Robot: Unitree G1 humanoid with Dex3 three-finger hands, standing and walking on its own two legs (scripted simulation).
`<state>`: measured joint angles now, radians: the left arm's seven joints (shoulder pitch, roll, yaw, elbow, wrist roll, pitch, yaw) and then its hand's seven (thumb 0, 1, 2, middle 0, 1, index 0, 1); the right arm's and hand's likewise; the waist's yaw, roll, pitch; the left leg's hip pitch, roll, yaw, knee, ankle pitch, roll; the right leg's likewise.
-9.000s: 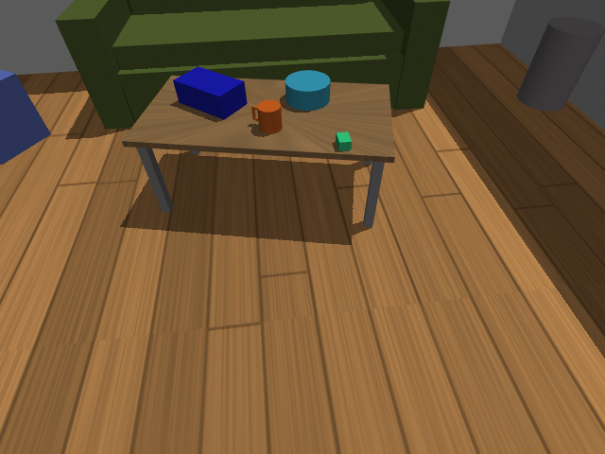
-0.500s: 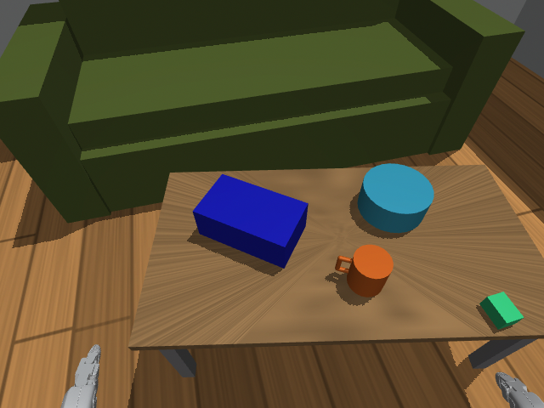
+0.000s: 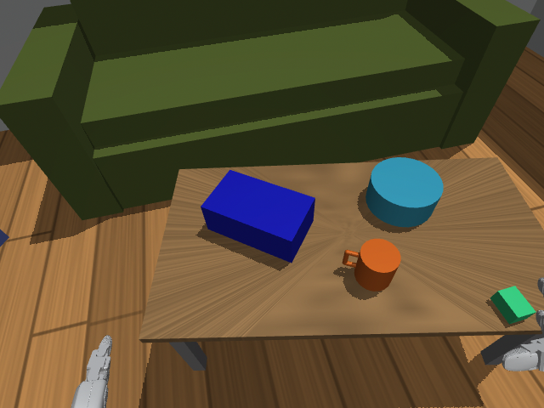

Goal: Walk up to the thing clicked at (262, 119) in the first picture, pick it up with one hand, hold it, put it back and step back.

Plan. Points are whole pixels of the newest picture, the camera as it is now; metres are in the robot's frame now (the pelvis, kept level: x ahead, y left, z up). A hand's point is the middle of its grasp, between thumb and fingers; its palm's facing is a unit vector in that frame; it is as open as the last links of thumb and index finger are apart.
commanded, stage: go down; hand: right
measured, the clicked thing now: (369, 263) +0.51 -0.19 -0.27
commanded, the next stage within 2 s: approach in 1.18 s
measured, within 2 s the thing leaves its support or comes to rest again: neither
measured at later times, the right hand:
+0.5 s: hand out of the picture +0.34 -0.37 +0.02, palm faces +0.23 +0.97 -0.11, open 17.6 cm
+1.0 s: hand out of the picture +0.38 -0.39 +0.04, palm faces +0.24 +0.97 -0.07, open 17.7 cm
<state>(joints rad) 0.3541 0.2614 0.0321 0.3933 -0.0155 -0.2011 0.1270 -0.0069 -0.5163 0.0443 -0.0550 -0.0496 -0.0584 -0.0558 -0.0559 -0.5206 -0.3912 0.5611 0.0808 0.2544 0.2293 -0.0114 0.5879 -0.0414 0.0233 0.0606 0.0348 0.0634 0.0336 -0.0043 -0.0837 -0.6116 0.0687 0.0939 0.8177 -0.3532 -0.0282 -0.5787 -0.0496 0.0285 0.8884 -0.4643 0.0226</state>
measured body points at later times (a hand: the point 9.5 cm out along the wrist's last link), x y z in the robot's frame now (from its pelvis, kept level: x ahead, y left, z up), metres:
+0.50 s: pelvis +0.00 -0.01 +0.00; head +0.07 -0.04 +0.44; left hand +0.15 +0.26 -0.05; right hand +0.32 -0.42 +0.03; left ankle +0.03 +0.14 -0.70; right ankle -0.01 -0.13 -0.70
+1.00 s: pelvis -0.01 -0.01 -0.01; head +0.08 -0.05 +0.43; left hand +0.14 +0.26 -0.05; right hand +0.36 -0.44 +0.04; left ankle +0.03 +0.14 -0.70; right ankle -0.01 -0.13 -0.70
